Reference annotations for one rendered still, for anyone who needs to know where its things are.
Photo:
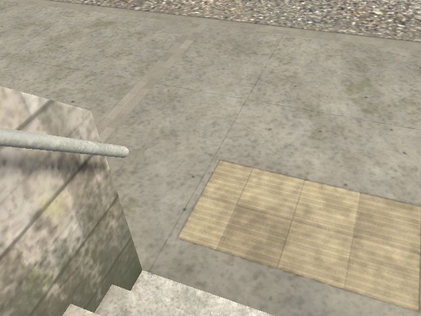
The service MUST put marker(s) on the stairs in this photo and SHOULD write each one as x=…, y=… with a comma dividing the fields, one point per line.
x=153, y=295

